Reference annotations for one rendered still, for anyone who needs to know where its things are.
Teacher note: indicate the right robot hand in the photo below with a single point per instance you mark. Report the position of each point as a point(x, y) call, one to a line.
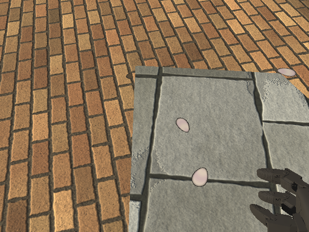
point(296, 206)

